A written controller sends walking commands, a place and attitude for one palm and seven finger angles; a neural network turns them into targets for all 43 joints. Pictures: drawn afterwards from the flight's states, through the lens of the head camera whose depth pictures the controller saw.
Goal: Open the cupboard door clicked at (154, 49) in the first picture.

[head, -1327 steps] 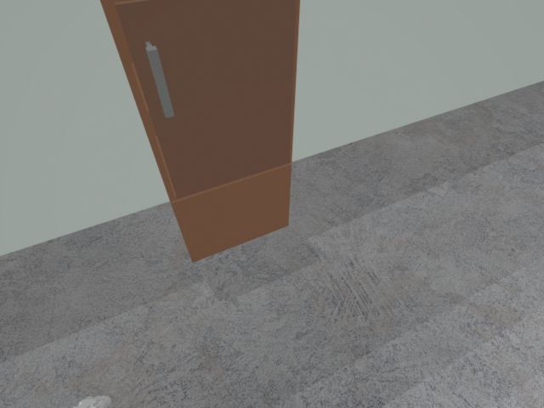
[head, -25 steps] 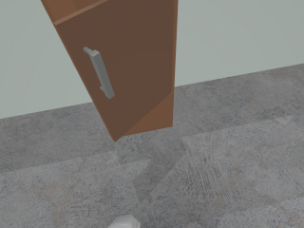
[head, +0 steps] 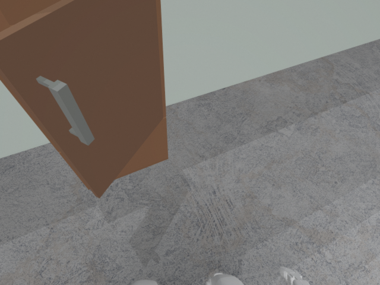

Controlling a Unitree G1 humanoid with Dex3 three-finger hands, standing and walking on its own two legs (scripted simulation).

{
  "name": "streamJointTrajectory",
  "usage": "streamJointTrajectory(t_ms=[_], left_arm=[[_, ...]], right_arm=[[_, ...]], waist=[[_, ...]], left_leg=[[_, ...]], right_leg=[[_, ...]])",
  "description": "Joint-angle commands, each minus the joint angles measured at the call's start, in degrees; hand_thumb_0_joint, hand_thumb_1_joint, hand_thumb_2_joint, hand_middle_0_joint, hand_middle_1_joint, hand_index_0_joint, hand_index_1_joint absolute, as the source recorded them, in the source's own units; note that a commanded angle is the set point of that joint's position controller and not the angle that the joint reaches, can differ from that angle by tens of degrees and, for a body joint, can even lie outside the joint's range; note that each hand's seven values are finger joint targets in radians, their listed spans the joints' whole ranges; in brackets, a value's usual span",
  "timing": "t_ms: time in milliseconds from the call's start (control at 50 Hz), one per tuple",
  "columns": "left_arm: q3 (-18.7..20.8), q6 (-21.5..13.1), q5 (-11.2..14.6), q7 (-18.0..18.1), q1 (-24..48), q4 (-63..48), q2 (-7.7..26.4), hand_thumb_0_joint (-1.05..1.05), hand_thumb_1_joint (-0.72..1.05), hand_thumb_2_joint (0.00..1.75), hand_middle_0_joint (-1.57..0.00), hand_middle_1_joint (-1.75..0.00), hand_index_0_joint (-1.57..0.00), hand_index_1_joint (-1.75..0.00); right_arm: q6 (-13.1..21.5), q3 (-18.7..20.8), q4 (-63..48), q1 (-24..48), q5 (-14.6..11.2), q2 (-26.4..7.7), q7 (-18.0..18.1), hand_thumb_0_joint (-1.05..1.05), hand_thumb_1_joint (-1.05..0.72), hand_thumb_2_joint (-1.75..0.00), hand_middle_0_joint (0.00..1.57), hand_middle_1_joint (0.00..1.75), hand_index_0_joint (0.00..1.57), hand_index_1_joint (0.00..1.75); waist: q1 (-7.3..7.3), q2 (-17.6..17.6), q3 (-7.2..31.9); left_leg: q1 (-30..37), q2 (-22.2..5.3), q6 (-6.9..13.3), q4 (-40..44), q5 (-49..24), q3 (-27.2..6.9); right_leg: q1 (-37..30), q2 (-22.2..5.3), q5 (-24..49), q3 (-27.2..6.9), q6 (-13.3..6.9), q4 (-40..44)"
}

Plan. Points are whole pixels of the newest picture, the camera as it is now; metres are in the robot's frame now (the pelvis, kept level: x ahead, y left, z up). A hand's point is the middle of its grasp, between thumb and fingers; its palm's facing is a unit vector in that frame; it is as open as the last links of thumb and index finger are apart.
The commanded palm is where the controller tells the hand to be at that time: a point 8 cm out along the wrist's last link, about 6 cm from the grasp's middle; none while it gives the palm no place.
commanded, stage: walk to a spot facing it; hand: left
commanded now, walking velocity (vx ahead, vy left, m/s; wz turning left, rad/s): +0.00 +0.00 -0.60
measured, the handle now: (67, 113) +0.40 +0.30 +0.09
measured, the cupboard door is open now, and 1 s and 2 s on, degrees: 36 36 36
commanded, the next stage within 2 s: none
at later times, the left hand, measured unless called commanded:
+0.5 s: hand (139, 259) +0.18 +0.14 -0.16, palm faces -0.33 -0.92 -0.22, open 7.4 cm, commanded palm none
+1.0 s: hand (173, 239) +0.23 +0.06 -0.15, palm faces -0.56 -0.78 -0.27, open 7.4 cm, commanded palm none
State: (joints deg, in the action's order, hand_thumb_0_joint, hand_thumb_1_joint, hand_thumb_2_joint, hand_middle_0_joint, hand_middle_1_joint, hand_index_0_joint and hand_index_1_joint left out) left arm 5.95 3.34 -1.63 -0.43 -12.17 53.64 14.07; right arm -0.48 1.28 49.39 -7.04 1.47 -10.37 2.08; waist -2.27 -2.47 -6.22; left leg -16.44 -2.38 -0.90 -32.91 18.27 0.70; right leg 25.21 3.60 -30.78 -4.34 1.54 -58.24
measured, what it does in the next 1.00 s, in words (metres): steps on the spot, turning right: right foot, then left foot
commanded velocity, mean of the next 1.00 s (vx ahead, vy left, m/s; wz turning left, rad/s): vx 0.04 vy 0.00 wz -0.60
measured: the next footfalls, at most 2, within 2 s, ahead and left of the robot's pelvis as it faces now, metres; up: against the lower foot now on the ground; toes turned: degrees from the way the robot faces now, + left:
right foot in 0.22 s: +0.04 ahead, -0.15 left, +0.00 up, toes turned -12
left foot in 0.54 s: +0.13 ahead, +0.09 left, +0.00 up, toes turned -18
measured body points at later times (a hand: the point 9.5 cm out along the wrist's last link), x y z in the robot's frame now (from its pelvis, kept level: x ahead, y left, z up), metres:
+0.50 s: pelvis +0.03 -0.02 +0.00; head +0.08 -0.03 +0.45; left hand +0.20 +0.19 -0.14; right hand +0.00 -0.30 -0.13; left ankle +0.08 +0.10 -0.71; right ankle +0.01 -0.14 -0.73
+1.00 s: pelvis +0.04 -0.05 +0.00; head +0.07 -0.10 +0.45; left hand +0.26 +0.10 -0.13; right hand -0.08 -0.29 -0.15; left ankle +0.10 +0.08 -0.66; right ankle -0.02 -0.13 -0.73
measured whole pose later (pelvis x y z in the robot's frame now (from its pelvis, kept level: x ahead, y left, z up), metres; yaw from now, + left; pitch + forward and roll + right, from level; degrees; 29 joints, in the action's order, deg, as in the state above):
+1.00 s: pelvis +0.04 -0.05 +0.00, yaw -36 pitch +0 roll +1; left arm 4.0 1.3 -1.4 0.0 -9.7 52.1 11.5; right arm -3.8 3.7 53.2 -11.9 0.8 -13.9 0.8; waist 0.9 1.9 -6.6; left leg -25.7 -5.2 -4.3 -60.7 27.2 3.2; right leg 15.3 0.8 -17.7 1.2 -2.5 -32.5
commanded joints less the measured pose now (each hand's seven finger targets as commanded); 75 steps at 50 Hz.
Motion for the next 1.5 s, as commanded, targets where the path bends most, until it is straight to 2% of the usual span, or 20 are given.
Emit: streamJointTrajectory(t_ms=[0,100,160,200,300,480,520,540,640,800,840,860,960,1120,1180,1200,1240,1260,1360,1480], left_arm=[[-0.03,-1.45,0.53,-1.26,2.02,-6.61,2.63,0.00,0.90,0.90,-0.20,-0.30,-0.20,-0.30],[-0.75,-1.61,0.58,-1.88,3.99,-7.23,2.38,0.00,0.90,0.90,-0.20,-0.30,-0.20,-0.30],[0.02,-2.40,0.45,-1.53,-2.86,-5.13,5.15,0.00,0.90,0.90,-0.20,-0.30,-0.20,-0.30],[1.97,-2.99,0.50,0.29,-8.85,-3.29,16.26,0.00,0.90,0.90,-0.20,-0.30,-0.20,-0.30],[0.55,-2.05,0.06,1.74,2.46,-6.39,9.76,0.00,0.90,0.90,-0.20,-0.30,-0.20,-0.30],[0.47,-1.54,0.71,0.89,5.66,-7.16,8.36,0.00,0.90,0.90,-0.20,-0.30,-0.20,-0.30],[-0.61,-1.38,1.31,0.01,3.43,-9.23,3.12,0.00,0.90,0.90,-0.20,-0.30,-0.20,-0.30],[-0.39,-1.72,0.63,-0.38,4.11,-9.81,4.77,0.00,0.90,0.90,-0.20,-0.30,-0.20,-0.30],[-0.41,-1.25,0.43,-1.79,5.50,-7.45,1.93,0.00,0.90,0.90,-0.20,-0.30,-0.20,-0.30],[-0.44,-2.18,0.46,-1.27,1.14,-6.08,2.73,0.00,0.90,0.90,-0.20,-0.30,-0.20,-0.30],[1.81,-3.42,-0.25,0.33,-6.32,-3.50,13.08,0.00,0.90,0.90,-0.20,-0.30,-0.20,-0.30],[1.69,-3.10,0.80,0.88,-8.60,-2.90,14.61,0.00,0.90,0.90,-0.20,-0.30,-0.20,-0.30],[0.72,-3.39,0.38,1.55,-1.07,-4.36,8.10,0.00,0.90,0.90,-0.20,-0.30,-0.20,-0.30],[1.32,-4.74,0.06,0.01,-4.11,-2.48,9.47,0.00,0.90,0.90,-0.20,-0.30,-0.20,-0.30],[1.42,-4.64,0.31,-0.36,-0.99,-2.92,9.00,0.00,0.90,0.90,-0.20,-0.30,-0.20,-0.30],[1.09,-4.69,0.53,-0.55,0.37,-3.50,7.42,0.00,0.90,0.90,-0.20,-0.30,-0.20,-0.30],[-0.41,-4.99,0.95,-1.45,1.12,-6.40,1.40,0.00,0.90,0.90,-0.20,-0.30,-0.20,-0.30],[0.27,-5.49,0.45,-1.99,4.96,-7.90,3.42,0.00,0.90,0.90,-0.20,-0.30,-0.20,-0.30],[-0.48,-4.08,-0.50,-3.60,3.69,-4.52,0.31,0.00,0.90,0.90,-0.20,-0.30,-0.20,-0.30],[-1.63,-3.44,-0.18,-3.75,11.42,-6.62,-1.43,0.00,0.90,0.90,-0.20,-0.30,-0.20,-0.30]], right_arm=[[0.89,2.94,-2.66,-6.08,0.60,-11.44,1.14,0.00,-0.90,-0.90,0.20,0.30,0.20,0.30],[0.40,3.81,-1.53,-8.21,0.56,-13.45,0.47,0.00,-0.90,-0.90,0.20,0.30,0.20,0.30],[-0.08,4.12,-1.92,-6.73,-0.05,-13.49,-0.16,0.00,-0.90,-0.90,0.20,0.30,0.20,0.30],[-0.69,2.95,-5.52,-3.53,-1.12,-8.27,-0.55,0.00,-0.90,-0.90,0.20,0.30,0.20,0.30],[-1.48,3.12,-1.93,-4.14,-0.83,-7.85,-0.74,0.00,-0.90,-0.90,0.20,0.30,0.20,0.30],[0.39,2.96,0.17,-12.70,-1.07,-8.13,0.05,0.00,-0.90,-0.90,0.20,0.30,0.20,0.30],[1.15,4.36,-0.94,-14.35,0.38,-17.07,0.66,0.00,-0.90,-0.90,0.20,0.30,0.20,0.30],[1.15,4.13,-2.36,-13.03,0.52,-17.11,0.54,0.00,-0.90,-0.90,0.20,0.30,0.20,0.30],[1.42,3.02,-2.09,-8.86,0.62,-11.81,0.85,0.00,-0.90,-0.90,0.20,0.30,0.20,0.30],[0.27,4.44,-0.35,-10.43,0.04,-13.05,-0.19,0.00,-0.90,-0.90,0.20,0.30,0.20,0.30],[-0.06,3.16,-4.08,-6.67,-0.99,-6.32,-0.93,0.00,-0.90,-0.90,0.20,0.30,0.20,0.30],[-0.77,2.96,-4.52,-4.68,-1.02,-8.14,-0.46,0.00,-0.90,-0.90,0.20,0.30,0.20,0.30],[-1.04,3.31,-2.08,-2.59,-0.40,-6.83,-1.39,0.00,-0.90,-0.90,0.20,0.30,0.20,0.30],[1.23,3.64,-3.99,1.61,-0.62,-6.99,-2.30,0.00,-0.90,-0.90,0.20,0.30,0.20,0.30],[2.51,3.34,-2.45,-4.58,-0.65,-6.92,-1.82,0.00,-0.90,-0.90,0.20,0.30,0.20,0.30],[3.11,3.56,-0.73,-9.27,-0.62,-8.36,-1.22,0.00,-0.90,-0.90,0.20,0.30,0.20,0.30],[3.67,5.64,1.29,-22.40,0.92,-18.39,0.01,0.00,-0.90,-0.90,0.20,0.30,0.20,0.30],[3.59,5.19,0.69,-21.62,0.99,-18.19,0.24,0.00,-0.90,-0.90,0.20,0.30,0.20,0.30],[4.95,2.30,0.85,-15.09,0.24,-8.80,-0.11,0.00,-0.90,-0.90,0.20,0.30,0.20,0.30],[4.68,2.37,4.09,-20.11,0.59,-8.99,-0.60,0.00,-0.90,-0.90,0.20,0.30,0.20,0.30]], waist=[[2.37,14.10,8.75],[3.66,15.49,8.46],[-0.48,9.67,9.63],[-4.00,-17.37,11.23],[1.68,-7.31,7.65],[5.79,-3.15,8.56],[5.25,21.69,9.06],[5.17,13.66,8.34],[2.97,12.03,7.05],[2.12,12.49,8.77],[-1.64,-16.84,10.60],[-3.43,-13.24,9.70],[0.95,-5.12,7.59],[-0.19,-5.93,2.55],[3.35,-4.66,3.95],[5.65,-1.11,5.25],[10.25,22.60,10.61],[10.22,12.71,7.06],[3.91,12.10,3.37],[5.26,9.79,1.50]], left_leg=[[12.82,-14.46,8.74,9.16,-40.85,-4.49],[9.43,-15.38,7.11,7.53,-32.68,0.27],[1.84,-12.57,1.97,-3.65,-22.08,4.19],[-17.57,-1.03,-2.96,-29.21,21.47,5.18],[-13.25,-2.70,-2.94,-30.81,8.17,-0.19],[8.05,-0.01,-1.43,5.74,-3.40,0.25],[12.96,-24.98,9.94,18.85,-8.62,-26.03],[6.19,-27.16,13.15,18.09,-5.12,-26.48],[9.03,-15.53,7.74,12.37,-28.80,-2.95],[6.97,-15.78,3.33,1.80,-24.74,5.24],[-16.69,-3.48,-3.17,-19.73,14.20,11.82],[-17.78,-2.79,-2.98,-27.40,19.09,3.16],[-16.53,-3.05,-3.63,-28.96,6.18,0.63],[-12.68,0.14,-2.67,-12.64,4.96,1.15],[2.45,2.25,-2.08,1.04,-0.28,2.56],[13.30,1.25,-1.50,7.16,-1.22,2.03],[27.67,-26.00,8.69,20.33,16.04,-30.47],[21.93,-28.90,12.82,22.83,16.42,-33.36],[14.57,-16.21,5.76,19.99,-13.49,-3.85],[13.58,-16.34,5.90,20.22,-17.78,6.99]], right_leg=[[7.14,-4.64,1.90,4.70,1.92,-4.38],[-3.22,-3.52,5.39,9.39,0.26,14.12],[-18.58,-3.70,21.22,8.88,-1.82,31.28],[-27.02,-27.33,47.91,-21.79,-13.62,38.76],[-14.48,-17.05,31.92,-12.32,-12.22,37.34],[-3.70,-10.12,25.73,-13.19,-6.85,30.86],[9.07,1.01,-5.23,2.45,-0.29,7.04],[6.13,-2.93,-4.29,0.56,-0.12,-0.95],[5.20,-5.21,3.86,6.22,1.66,-0.98],[-12.38,-3.01,16.63,10.87,-1.06,29.94],[-30.51,-24.03,46.82,-16.75,-9.58,38.41],[-26.04,-26.92,48.71,-18.03,-14.37,38.40],[-20.04,-16.82,26.17,-12.43,-12.35,40.30],[-16.24,-15.96,7.72,-18.50,-13.89,44.63],[-8.41,-12.08,7.19,-16.16,-11.32,39.66],[-1.29,-9.26,6.93,-13.75,-9.16,35.09],[17.34,1.24,-5.21,3.34,-2.86,1.78],[19.86,-4.09,-2.54,0.96,-2.96,-5.90],[17.45,-8.87,15.17,4.40,-0.72,-8.91],[12.70,-8.80,19.37,8.57,-1.30,8.54]])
